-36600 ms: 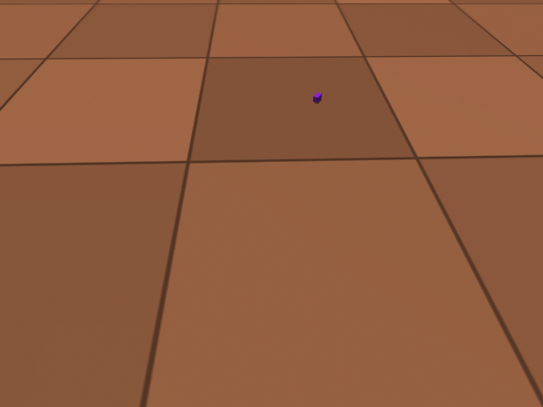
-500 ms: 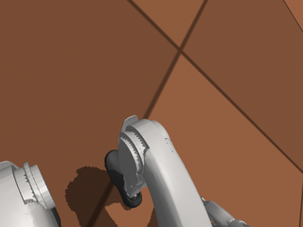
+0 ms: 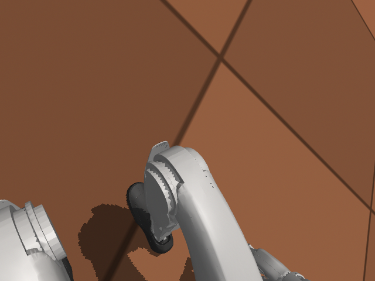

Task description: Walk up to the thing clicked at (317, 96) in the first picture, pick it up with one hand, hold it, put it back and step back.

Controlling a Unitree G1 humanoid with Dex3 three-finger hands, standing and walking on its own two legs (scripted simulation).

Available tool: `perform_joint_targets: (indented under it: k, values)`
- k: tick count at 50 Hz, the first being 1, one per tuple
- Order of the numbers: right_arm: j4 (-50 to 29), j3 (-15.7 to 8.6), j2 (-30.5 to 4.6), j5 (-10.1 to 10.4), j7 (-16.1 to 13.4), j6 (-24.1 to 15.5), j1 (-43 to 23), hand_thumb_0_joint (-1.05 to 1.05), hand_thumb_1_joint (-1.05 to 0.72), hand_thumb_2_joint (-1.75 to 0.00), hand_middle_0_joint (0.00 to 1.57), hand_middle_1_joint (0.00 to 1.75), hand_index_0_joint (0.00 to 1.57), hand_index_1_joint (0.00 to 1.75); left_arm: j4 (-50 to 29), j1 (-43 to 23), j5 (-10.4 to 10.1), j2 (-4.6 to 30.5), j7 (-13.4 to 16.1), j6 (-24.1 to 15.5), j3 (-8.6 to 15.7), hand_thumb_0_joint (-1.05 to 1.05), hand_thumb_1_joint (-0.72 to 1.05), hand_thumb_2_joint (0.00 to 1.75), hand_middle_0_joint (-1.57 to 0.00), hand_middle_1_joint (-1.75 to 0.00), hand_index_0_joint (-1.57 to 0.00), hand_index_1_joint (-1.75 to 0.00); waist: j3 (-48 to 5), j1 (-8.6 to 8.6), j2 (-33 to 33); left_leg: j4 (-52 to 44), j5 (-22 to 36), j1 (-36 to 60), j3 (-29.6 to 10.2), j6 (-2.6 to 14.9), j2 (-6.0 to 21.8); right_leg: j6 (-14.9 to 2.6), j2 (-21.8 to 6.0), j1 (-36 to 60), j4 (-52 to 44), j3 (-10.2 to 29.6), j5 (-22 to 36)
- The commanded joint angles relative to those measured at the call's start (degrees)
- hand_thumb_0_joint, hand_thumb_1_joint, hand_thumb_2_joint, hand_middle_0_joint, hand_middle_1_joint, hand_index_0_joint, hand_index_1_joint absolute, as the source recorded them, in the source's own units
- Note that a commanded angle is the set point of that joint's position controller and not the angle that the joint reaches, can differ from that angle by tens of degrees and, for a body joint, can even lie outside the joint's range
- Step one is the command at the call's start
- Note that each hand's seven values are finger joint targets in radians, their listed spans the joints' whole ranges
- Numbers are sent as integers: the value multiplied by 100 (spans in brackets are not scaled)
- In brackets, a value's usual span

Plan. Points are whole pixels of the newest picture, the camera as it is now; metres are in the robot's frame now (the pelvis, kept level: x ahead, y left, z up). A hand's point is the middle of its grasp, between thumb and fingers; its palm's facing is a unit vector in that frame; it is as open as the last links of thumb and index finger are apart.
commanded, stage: open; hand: left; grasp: from above
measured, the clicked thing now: out of the picture +0.47 +0.32 -0.29
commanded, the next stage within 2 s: withdraw in 0.38 s
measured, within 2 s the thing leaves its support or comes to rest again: neither
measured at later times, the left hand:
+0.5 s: hand out of the picture +0.45 +0.31 -0.25, palm faces -0.46 -0.13 -0.88, open 11.8 cm
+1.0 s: hand out of the picture +0.45 +0.35 -0.09, palm faces -0.41 -0.08 -0.91, open 11.8 cm
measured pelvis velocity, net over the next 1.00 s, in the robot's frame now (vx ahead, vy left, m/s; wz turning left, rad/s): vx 0.00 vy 0.00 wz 0.09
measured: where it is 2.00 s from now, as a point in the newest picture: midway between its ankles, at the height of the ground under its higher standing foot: (113, 259)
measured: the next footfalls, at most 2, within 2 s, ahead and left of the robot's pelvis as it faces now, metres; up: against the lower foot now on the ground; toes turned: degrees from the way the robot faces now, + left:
none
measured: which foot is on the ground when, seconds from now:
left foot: down 0.00-1.00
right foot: down 0.00-1.00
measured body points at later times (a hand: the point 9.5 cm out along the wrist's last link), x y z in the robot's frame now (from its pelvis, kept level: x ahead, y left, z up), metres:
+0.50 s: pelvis +0.00 +0.00 +0.00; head +0.28 +0.13 +0.33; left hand +0.47 +0.31 -0.20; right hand +0.04 -0.25 -0.04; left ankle +0.06 +0.12 -0.27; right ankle +0.13 -0.12 -0.27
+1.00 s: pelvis +0.00 +0.00 +0.04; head +0.22 +0.08 +0.43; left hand +0.47 +0.35 -0.04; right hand +0.10 -0.26 -0.06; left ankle +0.06 +0.12 -0.27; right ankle +0.13 -0.12 -0.27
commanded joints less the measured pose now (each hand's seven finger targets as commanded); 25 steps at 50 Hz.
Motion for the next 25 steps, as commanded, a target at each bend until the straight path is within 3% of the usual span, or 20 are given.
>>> perform_joint_targets:
  k: [1, 3, 10, 19, 22, 25]
  values:
    - [81, -635, -1969, 46, -94, 38, 1083, 0, -89, -90, 20, 30, 20, 30, -733, -1450, -43, 1211, 254, -24, -37, 0, -5, 61, -49, -55, -48, -56, -3585, -284, 3252, -1604, 1261, 2689, 509, -11, 179, -467, 156, 2174, -1055, -527, 1237]
    - [57, -642, -1971, 24, -91, 45, 1118, 0, -89, -90, 20, 30, 20, 30, -776, -1420, -16, 1260, 278, -28, 33, 0, -8, 63, -47, -58, -46, -59, -3632, -265, 3325, -1627, 1335, 2728, 490, -9, 189, -466, 183, 2160, -1079, -555, 1272]
    - [75, -593, -1922, 23, -49, 22, 1002, 0, -89, -90, 20, 30, 20, 30, -587, -1443, -4, 1068, 326, -24, -57, 0, -9, 65, -43, -62, -43, -62, -3399, -338, 3293, -1722, 1280, 2792, 335, -78, 223, -461, 129, 1894, -987, -618, 1225]
    - [63, -561, -1896, 40, -44, 14, 1139, 0, -89, -90, 20, 30, 20, 30, -666, -1427, -85, 1186, 326, 51, -13, 0, -14, 69, -38, -67, -38, -68, -3663, -327, 3253, -1706, 1456, 2825, 433, -22, 215, -443, 176, 2281, -1100, -555, 1425]
    - [21, -609, -1953, 48, -72, -1, 1139, 0, -89, -90, 20, 30, 20, 30, -586, -1390, -101, 1150, 287, 74, -85, 0, -16, 69, -37, -69, -37, -69, -3531, -368, 3188, -1704, 1252, 2721, 485, 2, 197, -438, 163, 2267, -1136, -515, 1278]
    - [32, -566, -1928, 68, -91, 7, 1079, 0, -90, -90, 20, 30, 20, 30, -663, -1430, -100, 1311, 273, 69, 30, 0, -15, 70, -39, -67, -39, -67, -3526, -289, 3200, -1704, 1228, 2701, 461, -17, 198, -464, 163, 2187, -1148, -538, 1193]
